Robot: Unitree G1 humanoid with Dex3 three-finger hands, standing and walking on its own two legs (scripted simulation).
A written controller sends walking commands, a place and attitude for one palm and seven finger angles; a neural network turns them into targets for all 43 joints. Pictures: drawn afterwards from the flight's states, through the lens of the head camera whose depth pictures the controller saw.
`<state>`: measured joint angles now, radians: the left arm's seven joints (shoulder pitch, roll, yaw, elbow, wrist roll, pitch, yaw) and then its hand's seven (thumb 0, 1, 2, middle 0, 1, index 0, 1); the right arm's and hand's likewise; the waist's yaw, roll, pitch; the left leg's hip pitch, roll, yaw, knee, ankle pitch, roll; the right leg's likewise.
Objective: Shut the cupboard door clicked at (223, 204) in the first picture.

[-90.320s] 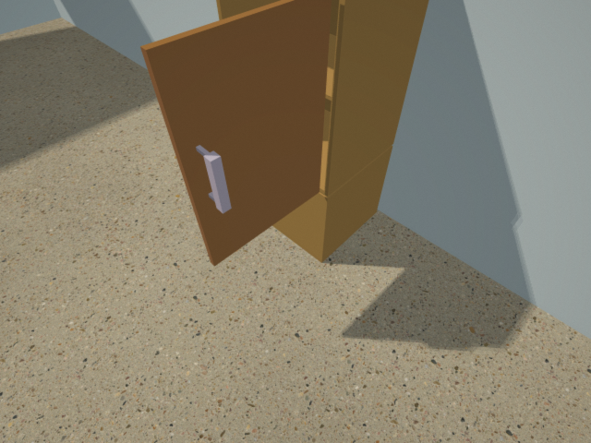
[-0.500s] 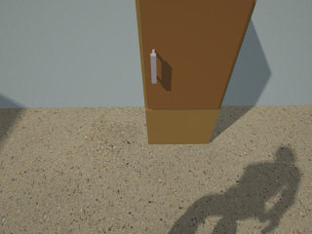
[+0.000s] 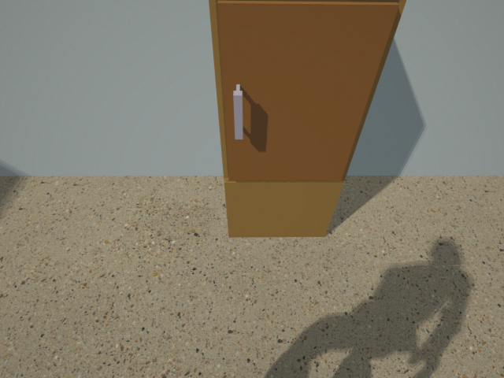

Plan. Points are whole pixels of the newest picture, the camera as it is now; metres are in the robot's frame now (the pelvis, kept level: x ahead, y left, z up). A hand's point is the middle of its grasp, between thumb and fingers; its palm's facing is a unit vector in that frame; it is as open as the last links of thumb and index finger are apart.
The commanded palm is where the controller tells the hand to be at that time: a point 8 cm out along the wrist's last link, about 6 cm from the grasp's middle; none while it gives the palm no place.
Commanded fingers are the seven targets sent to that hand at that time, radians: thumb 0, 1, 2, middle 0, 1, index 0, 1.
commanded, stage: look to check the result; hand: left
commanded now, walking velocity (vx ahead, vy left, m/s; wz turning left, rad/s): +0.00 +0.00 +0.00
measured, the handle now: (238, 112) +0.81 +0.08 -0.03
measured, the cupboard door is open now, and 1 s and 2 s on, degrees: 0 0 0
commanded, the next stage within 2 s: stand and wait in 0.50 s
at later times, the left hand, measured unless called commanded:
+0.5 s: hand out of the picture +0.00 +0.16 -0.18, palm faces +0.03 -0.99 -0.17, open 7.4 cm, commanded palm none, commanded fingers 0.00 0.90 0.90 -0.20 -0.30 -0.20 -0.30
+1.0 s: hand out of the picture +0.01 +0.17 -0.17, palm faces +0.03 -0.98 -0.18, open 7.4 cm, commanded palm none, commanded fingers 0.00 0.90 0.90 -0.20 -0.30 -0.20 -0.30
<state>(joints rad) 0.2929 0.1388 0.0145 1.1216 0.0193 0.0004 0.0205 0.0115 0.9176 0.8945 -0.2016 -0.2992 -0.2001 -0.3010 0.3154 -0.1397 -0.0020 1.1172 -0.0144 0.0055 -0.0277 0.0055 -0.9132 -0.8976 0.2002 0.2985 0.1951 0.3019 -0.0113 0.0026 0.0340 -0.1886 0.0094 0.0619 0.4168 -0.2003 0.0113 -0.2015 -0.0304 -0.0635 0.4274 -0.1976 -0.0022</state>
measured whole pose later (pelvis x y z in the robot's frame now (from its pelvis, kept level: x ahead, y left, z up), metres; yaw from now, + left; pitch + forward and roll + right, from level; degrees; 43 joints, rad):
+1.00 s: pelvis +0.02 +0.00 +0.00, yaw +0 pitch -2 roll +0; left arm 0.29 0.14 0.01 1.14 0.02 0.00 0.02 0.01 0.91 0.89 -0.20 -0.30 -0.20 -0.30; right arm 0.29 -0.14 0.00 1.13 -0.01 0.00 -0.03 0.01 -0.91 -0.90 0.20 0.30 0.20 0.30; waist -0.01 0.01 0.05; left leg -0.14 0.01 0.06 0.38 -0.21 0.01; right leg -0.15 -0.02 -0.06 0.39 -0.21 0.00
